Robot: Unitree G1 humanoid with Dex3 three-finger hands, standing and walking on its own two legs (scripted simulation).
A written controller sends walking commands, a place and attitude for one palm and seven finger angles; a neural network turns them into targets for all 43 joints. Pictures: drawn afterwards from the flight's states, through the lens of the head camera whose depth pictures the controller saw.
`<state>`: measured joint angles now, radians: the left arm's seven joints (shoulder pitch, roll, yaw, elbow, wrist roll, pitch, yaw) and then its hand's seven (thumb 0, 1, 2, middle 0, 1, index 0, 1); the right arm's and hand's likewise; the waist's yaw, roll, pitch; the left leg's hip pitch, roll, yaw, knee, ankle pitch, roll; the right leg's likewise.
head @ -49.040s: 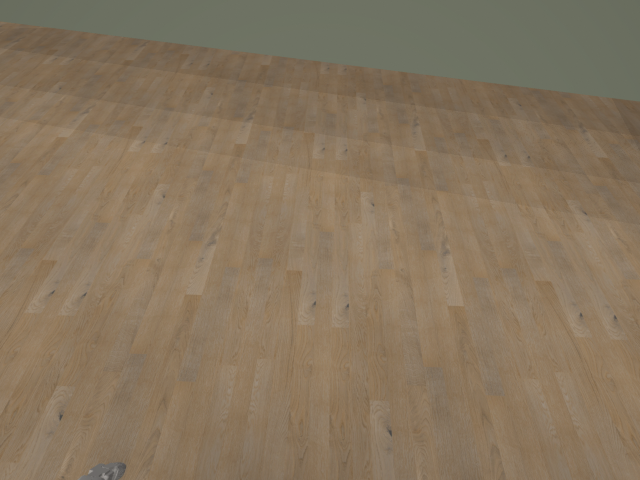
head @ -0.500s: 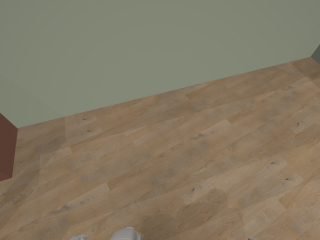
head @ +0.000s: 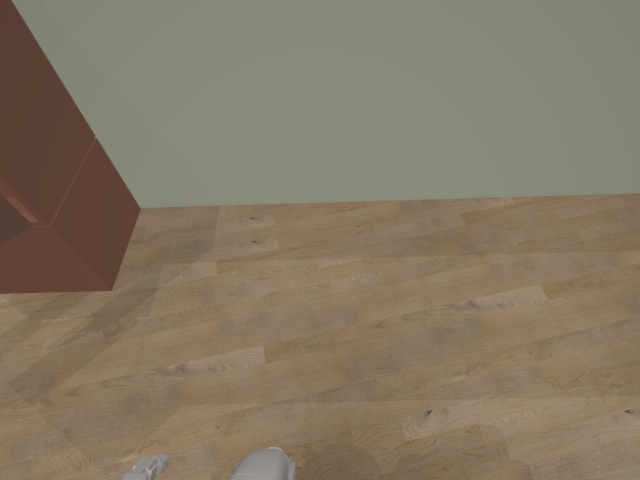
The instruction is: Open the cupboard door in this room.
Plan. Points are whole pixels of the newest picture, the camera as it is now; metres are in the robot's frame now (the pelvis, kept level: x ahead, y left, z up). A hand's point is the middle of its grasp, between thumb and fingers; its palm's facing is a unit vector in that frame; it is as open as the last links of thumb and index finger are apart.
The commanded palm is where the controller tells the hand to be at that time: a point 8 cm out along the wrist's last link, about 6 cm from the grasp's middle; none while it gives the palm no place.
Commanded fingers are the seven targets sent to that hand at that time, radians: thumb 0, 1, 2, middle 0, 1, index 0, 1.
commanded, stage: turn to face it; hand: left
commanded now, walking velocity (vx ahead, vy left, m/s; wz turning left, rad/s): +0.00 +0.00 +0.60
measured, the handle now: out of the picture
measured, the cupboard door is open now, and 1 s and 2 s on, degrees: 46 46 46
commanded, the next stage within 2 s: take the last steps up to it in 1.30 s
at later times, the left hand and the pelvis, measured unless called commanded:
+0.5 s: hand out of the picture +0.06 +0.23 -0.15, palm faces +0.32 -0.90 -0.28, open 7.4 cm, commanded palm none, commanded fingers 0.00 0.90 0.90 -0.20 -0.30 -0.20 -0.30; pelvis +0.02 -0.02 +0.00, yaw +18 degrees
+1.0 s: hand out of the picture -0.04 +0.20 -0.17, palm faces +0.62 -0.75 -0.24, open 7.4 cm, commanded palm none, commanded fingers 0.00 0.90 0.90 -0.20 -0.30 -0.20 -0.30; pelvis +0.04 -0.01 +0.00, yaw +37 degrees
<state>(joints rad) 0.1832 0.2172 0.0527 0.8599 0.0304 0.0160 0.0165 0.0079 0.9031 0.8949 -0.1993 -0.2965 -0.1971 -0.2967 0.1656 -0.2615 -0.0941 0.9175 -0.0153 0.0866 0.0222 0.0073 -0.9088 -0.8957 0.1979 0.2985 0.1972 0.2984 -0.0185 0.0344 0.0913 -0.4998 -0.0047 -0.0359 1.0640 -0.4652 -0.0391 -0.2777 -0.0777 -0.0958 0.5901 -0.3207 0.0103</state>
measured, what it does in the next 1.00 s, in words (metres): steps on the spot, turning left: left foot, then right foot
